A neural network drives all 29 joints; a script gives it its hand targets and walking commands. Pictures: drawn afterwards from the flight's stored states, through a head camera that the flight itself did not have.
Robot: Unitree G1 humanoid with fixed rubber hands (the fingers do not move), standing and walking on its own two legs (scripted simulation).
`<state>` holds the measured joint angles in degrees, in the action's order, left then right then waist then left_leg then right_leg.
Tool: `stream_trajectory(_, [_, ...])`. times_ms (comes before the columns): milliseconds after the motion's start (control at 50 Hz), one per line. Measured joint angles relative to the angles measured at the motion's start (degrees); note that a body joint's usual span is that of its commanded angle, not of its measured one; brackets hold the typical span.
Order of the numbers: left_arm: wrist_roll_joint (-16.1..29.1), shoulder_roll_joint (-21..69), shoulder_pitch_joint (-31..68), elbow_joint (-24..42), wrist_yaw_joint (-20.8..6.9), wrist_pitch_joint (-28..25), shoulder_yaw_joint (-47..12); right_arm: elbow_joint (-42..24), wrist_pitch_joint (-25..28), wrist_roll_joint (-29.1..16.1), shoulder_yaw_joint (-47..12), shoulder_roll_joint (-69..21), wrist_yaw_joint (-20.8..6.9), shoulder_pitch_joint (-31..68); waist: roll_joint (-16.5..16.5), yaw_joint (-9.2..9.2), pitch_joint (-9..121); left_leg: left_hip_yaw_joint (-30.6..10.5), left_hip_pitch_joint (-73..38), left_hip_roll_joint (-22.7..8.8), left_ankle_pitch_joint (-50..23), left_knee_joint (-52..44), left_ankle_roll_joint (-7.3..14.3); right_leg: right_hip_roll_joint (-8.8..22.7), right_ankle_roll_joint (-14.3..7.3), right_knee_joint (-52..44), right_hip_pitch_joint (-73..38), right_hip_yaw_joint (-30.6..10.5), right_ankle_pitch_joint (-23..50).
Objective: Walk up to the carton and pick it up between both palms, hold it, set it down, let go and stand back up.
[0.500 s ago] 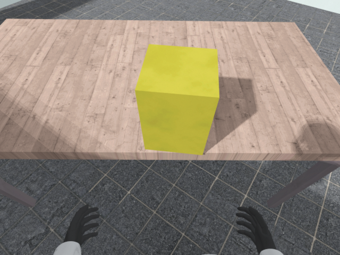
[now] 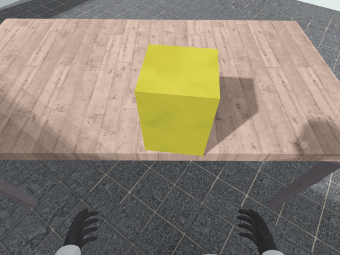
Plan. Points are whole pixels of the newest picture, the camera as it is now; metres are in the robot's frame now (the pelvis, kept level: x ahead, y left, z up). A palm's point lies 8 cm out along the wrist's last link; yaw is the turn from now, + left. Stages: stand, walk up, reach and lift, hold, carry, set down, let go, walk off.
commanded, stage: let go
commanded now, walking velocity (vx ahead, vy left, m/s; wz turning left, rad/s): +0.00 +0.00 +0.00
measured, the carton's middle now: (178, 104) +0.47 -0.04 +0.05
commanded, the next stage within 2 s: stand in 0.20 s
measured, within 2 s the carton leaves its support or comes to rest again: neither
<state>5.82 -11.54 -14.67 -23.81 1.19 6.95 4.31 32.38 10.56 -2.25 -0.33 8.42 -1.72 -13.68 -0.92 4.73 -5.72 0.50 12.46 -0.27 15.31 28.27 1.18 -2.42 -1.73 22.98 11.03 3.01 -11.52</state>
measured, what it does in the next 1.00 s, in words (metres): stands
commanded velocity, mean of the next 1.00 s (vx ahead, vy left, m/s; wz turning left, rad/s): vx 0.00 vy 0.00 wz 0.00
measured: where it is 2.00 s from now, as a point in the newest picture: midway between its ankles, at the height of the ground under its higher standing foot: outside the picture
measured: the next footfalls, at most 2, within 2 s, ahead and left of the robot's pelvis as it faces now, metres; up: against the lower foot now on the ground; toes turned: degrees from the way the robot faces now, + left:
none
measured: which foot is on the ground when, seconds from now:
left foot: down 0.00-1.00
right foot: down 0.00-1.00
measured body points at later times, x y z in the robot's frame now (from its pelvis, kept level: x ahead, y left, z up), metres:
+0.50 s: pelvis +0.01 +0.00 +0.00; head +0.02 +0.00 +0.45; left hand +0.17 +0.26 -0.09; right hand +0.12 -0.28 -0.10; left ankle +0.00 +0.10 -0.74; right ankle +0.01 -0.10 -0.74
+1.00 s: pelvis +0.01 +0.00 +0.00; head +0.02 -0.01 +0.45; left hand +0.16 +0.26 -0.10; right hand +0.11 -0.28 -0.11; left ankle +0.00 +0.10 -0.74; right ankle +0.01 -0.10 -0.74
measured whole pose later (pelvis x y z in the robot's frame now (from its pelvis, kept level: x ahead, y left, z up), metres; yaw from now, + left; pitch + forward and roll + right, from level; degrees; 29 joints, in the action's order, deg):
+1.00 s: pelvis +0.01 +0.00 +0.00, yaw +0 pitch +0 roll -1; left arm 2.7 -15.2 -14.6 -38.7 0.1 -1.2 4.3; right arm 43.1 3.8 -1.1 -0.2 17.7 -0.8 -13.2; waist -2.0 4.7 0.1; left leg 0.5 12.5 -0.3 16.2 28.3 1.2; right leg -2.4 -1.7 24.0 11.5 3.0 -12.9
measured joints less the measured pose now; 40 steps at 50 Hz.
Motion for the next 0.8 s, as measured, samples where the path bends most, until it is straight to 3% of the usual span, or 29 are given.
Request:
stream_trajectory(240, [-0.5,0.0,0.0,-0.7,0.2,-0.5,0.0,2.8,0.2,0.3,0.2,0.9,-0.6,0.4,0.0,0.00,0.0,0.0,0.0,0.0,0.0,0.0,0.0,0.0,0.0,0.0,0.0,0.0,0.0])
stream_trajectory(420, [-3.1,-2.9,0.1,-9.0,0.2,-6.1,0.0,8.2,-5.8,1.2,0.2,6.8,0.1,0.4,-0.1,0.00,3.9,0.0,0.0,0.0,0.6,0.0,0.0,0.0,0.0,0.8,0.4,0.0,-1.0])
stream_trajectory(800, [-3.1,-3.5,0.1,-13.9,-0.9,-8.1,-0.1,9.4,-6.5,1.2,0.2,9.1,0.8,0.4,-0.7,0.00,5.5,0.0,0.0,0.0,0.9,0.0,0.0,0.0,0.0,0.9,0.4,0.0,-1.4])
